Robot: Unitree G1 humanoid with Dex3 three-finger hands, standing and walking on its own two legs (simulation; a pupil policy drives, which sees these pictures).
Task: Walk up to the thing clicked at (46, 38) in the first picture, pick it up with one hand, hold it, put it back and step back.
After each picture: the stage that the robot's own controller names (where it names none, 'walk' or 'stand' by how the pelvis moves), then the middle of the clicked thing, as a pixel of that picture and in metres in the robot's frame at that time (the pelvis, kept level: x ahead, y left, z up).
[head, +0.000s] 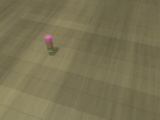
stand; (49, 45) +1.25 +0.35 -0.66
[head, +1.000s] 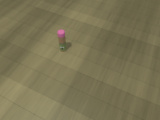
walk; (62, 41) +1.15 +0.26 -0.64
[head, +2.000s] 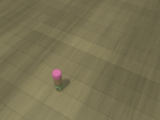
walk; (58, 81) +0.72 +0.23 -0.63
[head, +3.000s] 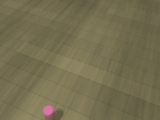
walk; (50, 117) +0.47 +0.20 -0.64
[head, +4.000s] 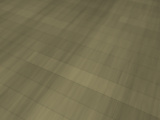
stand; out of the picture +0.38 +0.21 -0.65
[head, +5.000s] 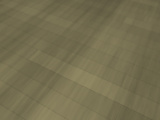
stand; out of the picture +0.36 +0.18 -0.65
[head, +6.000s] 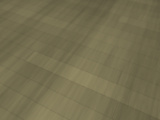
stand; out of the picture +0.38 +0.20 -0.66
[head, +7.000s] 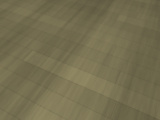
stand; out of the picture +0.37 +0.21 -0.66
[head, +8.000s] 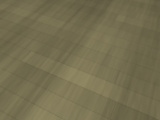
stand; out of the picture +0.36 +0.21 -0.66
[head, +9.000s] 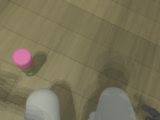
go down; (26, 64) +0.43 +0.23 -0.33
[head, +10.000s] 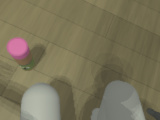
approach; (23, 57) +0.45 +0.24 -0.27
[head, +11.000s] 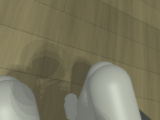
close in; out of the picture +0.44 +0.28 -0.16
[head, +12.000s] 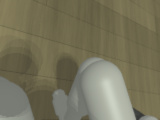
close; out of the picture +0.44 +0.30 -0.16
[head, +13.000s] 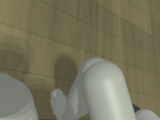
lift; out of the picture +0.41 +0.30 -0.16
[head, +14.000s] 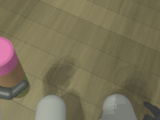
lift; (10, 74) +0.33 +0.22 +0.01
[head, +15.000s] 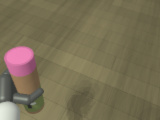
hold; (28, 84) +0.32 +0.18 +0.04
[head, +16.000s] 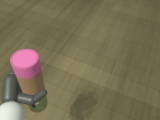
hold; (32, 85) +0.33 +0.17 +0.04
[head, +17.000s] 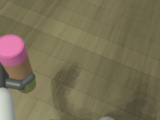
crouch; (19, 69) +0.38 +0.20 -0.01
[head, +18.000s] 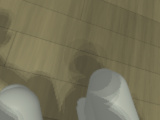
lower; out of the picture +0.50 +0.29 -0.05
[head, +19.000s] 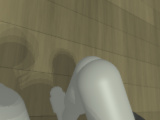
lower; out of the picture +0.46 +0.32 -0.16
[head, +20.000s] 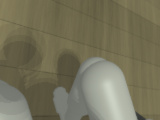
lower; out of the picture +0.44 +0.31 -0.16
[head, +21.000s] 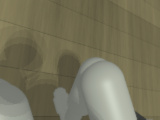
lower; out of the picture +0.44 +0.31 -0.16
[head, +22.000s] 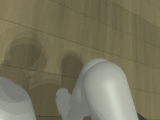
lower; out of the picture +0.43 +0.30 -0.16
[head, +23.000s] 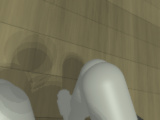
open; out of the picture +0.44 +0.28 -0.17
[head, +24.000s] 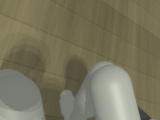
stand; out of the picture +0.43 +0.28 -0.17
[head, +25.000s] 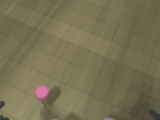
stand; (45, 97) +0.41 +0.20 -0.49
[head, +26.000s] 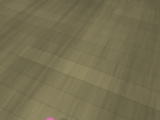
stand; out of the picture +0.38 +0.20 -0.60
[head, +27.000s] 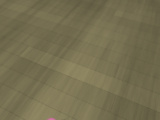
stand; out of the picture +0.39 +0.19 -0.60
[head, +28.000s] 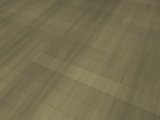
stand; out of the picture +0.40 +0.18 -0.65
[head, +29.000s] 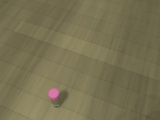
walk; (55, 98) +0.47 +0.17 -0.63
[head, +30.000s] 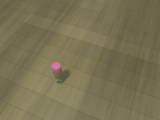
walk; (58, 73) +0.72 +0.21 -0.63
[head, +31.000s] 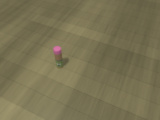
stand; (58, 57) +1.02 +0.25 -0.63
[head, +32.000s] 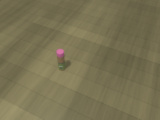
stand; (61, 60) +1.01 +0.20 -0.65
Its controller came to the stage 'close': yes
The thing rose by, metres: 0.69
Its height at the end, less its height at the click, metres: +0.00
